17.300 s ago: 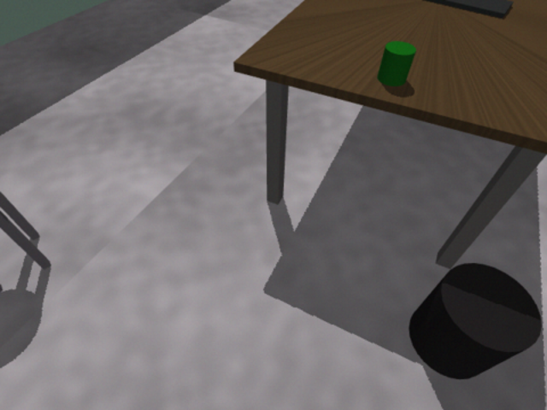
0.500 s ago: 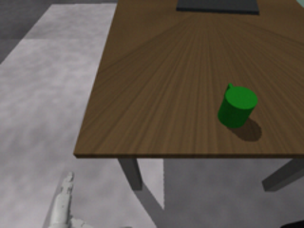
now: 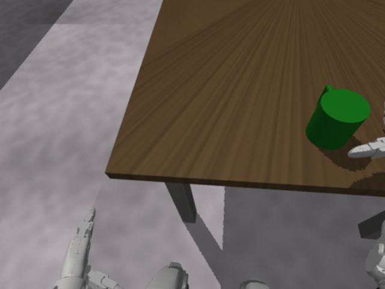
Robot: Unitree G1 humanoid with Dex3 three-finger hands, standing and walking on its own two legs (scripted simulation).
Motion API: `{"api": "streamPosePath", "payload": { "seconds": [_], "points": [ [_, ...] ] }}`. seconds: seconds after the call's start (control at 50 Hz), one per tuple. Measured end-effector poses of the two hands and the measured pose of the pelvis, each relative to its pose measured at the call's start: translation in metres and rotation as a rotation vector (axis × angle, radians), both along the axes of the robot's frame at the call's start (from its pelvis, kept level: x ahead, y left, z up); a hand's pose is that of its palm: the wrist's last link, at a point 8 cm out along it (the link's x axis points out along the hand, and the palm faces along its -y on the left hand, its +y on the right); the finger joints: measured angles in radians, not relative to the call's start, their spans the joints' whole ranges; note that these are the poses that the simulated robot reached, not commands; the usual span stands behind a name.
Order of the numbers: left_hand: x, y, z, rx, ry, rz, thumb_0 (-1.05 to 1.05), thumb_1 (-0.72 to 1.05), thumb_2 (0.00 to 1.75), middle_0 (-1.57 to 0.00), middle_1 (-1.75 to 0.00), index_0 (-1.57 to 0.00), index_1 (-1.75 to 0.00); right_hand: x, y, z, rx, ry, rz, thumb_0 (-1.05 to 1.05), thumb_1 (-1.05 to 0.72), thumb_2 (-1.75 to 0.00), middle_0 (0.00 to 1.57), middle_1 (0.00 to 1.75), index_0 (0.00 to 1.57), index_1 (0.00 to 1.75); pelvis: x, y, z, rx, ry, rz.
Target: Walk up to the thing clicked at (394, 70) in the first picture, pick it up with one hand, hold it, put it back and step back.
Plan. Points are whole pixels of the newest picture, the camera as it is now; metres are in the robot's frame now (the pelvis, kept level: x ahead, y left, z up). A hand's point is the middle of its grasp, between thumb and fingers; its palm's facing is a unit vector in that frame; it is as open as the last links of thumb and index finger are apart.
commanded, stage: close in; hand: right
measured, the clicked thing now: (331, 114) +0.48 -0.21 +0.06
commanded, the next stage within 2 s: rest palm in 0.24 s
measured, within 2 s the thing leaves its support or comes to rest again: neither
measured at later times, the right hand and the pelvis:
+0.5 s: hand (348, 118) +0.45 -0.23 +0.09, palm faces +0.19 +0.98 +0.03, open 17.4 cm; pelvis -0.01 +0.01 +0.00, yaw +0 degrees
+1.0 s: hand (348, 107) +0.47 -0.23 +0.10, palm faces +0.20 +0.98 +0.00, open 15.1 cm; pelvis -0.01 +0.01 +0.00, yaw +0 degrees
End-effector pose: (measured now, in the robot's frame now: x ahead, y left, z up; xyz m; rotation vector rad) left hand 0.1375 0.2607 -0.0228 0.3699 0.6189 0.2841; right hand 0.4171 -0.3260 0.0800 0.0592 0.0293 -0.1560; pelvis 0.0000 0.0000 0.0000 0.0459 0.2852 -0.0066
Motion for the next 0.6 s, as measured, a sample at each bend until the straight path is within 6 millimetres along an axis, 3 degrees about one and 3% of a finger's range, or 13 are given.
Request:
{"api": "streamPosePath", "payload": {
  "seconds": [0.14,0.26,0.4,0.6],
  "points": [
    [0.005,-0.005,0.011,-0.046,-0.062,-0.023,-0.01,-0.53,0.04,-0.07,-0.06,-0.08,-0.05,-0.007,0.015,0.010,-0.017,-0.001,-0.022,-0.01,0.52,-0.05,0.04,0.04,0.05,0.04,0.000,0.002,0.002,-0.013,-0.028,-0.004],
    [-0.002,-0.005,0.006,-0.063,-0.037,-0.037,-0.01,-0.52,0.03,-0.07,-0.06,-0.08,-0.05,-0.010,0.021,0.001,-0.033,0.006,-0.030,-0.01,0.53,-0.05,0.04,0.04,0.05,0.04,-0.006,0.004,-0.002,-0.019,-0.025,-0.007],
    [-0.014,0.005,0.000,-0.056,0.009,-0.011,-0.01,-0.52,0.04,-0.07,-0.05,-0.07,-0.05,-0.004,0.039,0.003,-0.013,-0.014,-0.028,-0.01,0.53,-0.05,0.04,0.04,0.04,0.04,-0.010,0.005,-0.004,-0.020,-0.022,-0.006],
    [-0.010,0.005,0.010,-0.079,-0.044,-0.018,-0.01,-0.56,0.07,-0.06,-0.04,-0.05,-0.05,0.000,0.055,0.012,-0.028,0.002,-0.041,-0.01,0.52,-0.03,0.12,0.05,0.12,0.05,-0.010,0.008,-0.001,-0.027,-0.037,0.001]
  ]
}}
